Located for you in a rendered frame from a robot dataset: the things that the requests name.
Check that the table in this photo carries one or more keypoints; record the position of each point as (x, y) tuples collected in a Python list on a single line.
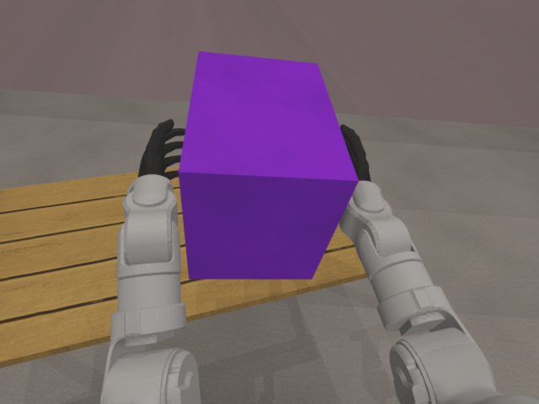
[(58, 268)]

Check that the left robot forearm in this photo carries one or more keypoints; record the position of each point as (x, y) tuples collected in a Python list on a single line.
[(149, 307)]

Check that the right robot forearm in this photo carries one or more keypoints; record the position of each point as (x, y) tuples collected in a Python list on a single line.
[(408, 300)]

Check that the left robot upper arm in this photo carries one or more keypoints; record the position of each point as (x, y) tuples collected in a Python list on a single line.
[(161, 376)]

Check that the robot left hand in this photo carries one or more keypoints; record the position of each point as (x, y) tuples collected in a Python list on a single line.
[(153, 161)]

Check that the robot right hand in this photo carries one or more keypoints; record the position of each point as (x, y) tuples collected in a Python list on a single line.
[(357, 153)]

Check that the carton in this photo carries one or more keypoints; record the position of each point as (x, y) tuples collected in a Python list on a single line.
[(265, 174)]

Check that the right robot upper arm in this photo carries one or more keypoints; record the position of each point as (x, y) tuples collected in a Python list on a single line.
[(444, 367)]

